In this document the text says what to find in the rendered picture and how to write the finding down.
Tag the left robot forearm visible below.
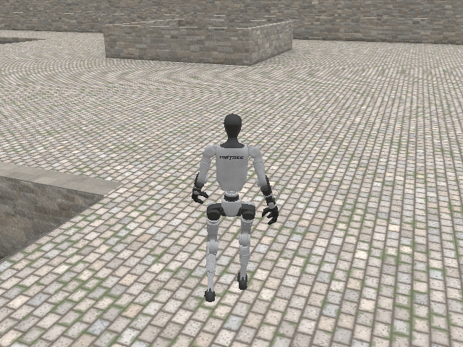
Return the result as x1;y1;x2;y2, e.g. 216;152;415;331
192;172;204;194

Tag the right robot shin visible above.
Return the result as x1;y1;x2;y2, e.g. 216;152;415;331
239;234;250;280

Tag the left robot hand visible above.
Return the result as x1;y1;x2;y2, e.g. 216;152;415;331
192;192;208;204

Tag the robot right upper arm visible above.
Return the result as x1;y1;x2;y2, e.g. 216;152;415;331
247;146;267;187

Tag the robot left upper arm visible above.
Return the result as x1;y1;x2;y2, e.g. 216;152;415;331
197;145;217;184

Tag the right robot hand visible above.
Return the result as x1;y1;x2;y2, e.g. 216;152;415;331
262;206;279;225

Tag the right robot forearm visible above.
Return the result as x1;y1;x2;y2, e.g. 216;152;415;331
260;176;276;209

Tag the right robot thigh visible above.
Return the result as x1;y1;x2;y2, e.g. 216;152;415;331
239;201;255;247

